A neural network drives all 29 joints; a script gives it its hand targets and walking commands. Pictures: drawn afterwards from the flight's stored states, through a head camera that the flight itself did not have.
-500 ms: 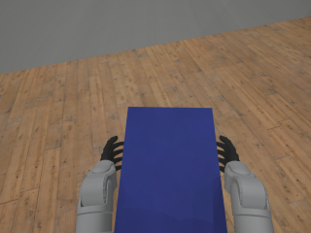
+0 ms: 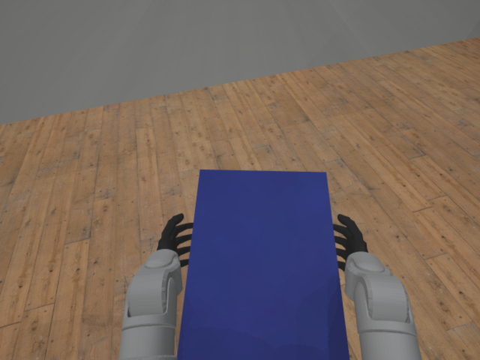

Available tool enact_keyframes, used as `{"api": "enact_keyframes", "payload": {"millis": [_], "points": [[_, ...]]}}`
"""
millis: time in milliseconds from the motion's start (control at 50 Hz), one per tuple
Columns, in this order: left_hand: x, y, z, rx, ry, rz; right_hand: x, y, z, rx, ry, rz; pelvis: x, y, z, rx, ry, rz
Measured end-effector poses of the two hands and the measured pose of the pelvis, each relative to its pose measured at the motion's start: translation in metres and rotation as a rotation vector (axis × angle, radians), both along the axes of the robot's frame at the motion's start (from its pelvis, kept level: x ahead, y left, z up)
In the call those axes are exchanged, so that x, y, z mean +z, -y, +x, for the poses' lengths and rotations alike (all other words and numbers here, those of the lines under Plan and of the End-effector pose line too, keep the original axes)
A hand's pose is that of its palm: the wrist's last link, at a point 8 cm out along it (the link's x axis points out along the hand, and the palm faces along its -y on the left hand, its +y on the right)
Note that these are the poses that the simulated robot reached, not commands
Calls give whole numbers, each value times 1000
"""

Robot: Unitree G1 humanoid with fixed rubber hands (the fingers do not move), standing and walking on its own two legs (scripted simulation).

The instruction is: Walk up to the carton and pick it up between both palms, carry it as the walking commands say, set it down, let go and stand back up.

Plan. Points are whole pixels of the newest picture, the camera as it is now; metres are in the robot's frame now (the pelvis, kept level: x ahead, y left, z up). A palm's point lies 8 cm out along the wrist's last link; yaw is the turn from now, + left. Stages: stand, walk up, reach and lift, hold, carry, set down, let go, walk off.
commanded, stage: carry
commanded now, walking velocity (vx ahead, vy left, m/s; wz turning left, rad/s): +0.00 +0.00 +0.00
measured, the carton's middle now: (259, 275) +0.28 +0.00 -0.04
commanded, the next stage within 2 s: none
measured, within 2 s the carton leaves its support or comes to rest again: neither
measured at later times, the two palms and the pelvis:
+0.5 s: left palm (171, 253) +0.28 +0.15 +0.05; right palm (356, 253) +0.28 -0.16 +0.04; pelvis +0.01 -0.01 +0.00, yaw +0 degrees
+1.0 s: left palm (173, 249) +0.29 +0.15 +0.05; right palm (357, 249) +0.28 -0.16 +0.04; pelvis +0.02 -0.01 +0.00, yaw +0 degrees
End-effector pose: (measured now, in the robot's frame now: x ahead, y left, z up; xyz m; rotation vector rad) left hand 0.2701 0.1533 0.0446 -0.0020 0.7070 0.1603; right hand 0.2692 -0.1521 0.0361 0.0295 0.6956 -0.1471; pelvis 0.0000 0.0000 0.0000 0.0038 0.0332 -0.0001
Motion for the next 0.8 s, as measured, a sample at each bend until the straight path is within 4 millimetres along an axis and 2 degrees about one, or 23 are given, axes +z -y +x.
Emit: {"api": "enact_keyframes", "payload": {"millis": [280, 800], "points": [[-3, 3, 6, 6, -1, -15, 1, 3, 8, 3, -2, -10, 0, 4, 6, 3, -3, 0], [7, 6, 12, 1, 7, -16, 10, 6, 11, -13, 4, 4, 1, 5, 12, 3, 0, -4]]}}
